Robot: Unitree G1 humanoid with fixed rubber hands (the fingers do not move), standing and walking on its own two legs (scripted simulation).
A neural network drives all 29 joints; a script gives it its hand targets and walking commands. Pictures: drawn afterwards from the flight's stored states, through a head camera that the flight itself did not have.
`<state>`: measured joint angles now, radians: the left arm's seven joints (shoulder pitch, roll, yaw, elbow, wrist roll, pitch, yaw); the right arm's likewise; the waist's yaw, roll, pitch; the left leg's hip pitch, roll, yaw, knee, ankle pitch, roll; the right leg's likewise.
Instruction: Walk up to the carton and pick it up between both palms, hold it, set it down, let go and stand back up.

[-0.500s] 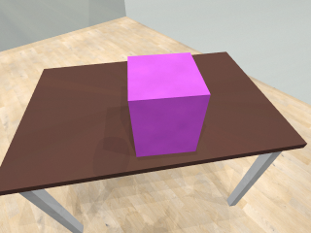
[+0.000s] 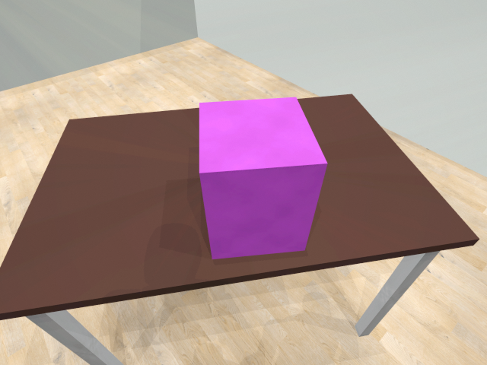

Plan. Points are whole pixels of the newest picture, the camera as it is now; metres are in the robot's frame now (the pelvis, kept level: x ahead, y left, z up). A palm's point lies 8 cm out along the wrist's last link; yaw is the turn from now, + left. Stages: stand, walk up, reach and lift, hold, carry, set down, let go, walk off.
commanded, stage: stand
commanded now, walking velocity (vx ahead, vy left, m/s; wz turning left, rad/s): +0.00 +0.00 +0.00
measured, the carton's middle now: (253, 178) +0.48 +0.00 +0.04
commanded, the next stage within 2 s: reach and lift in 0.42 s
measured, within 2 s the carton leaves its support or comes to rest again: neither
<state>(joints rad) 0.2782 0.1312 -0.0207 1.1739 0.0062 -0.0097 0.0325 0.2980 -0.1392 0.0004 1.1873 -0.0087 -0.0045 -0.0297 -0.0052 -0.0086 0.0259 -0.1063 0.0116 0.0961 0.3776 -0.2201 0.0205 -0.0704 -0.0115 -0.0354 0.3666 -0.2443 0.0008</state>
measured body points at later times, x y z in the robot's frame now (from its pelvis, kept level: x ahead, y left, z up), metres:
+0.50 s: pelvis +0.00 +0.00 -0.02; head +0.01 +0.01 +0.43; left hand +0.02 +0.22 -0.18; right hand +0.02 -0.21 -0.18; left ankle +0.00 +0.10 -0.75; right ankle -0.03 -0.12 -0.75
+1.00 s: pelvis -0.05 -0.03 -0.02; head -0.01 -0.01 +0.43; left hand +0.09 +0.21 -0.12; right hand +0.11 -0.21 -0.12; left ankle -0.01 +0.10 -0.75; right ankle -0.03 -0.12 -0.75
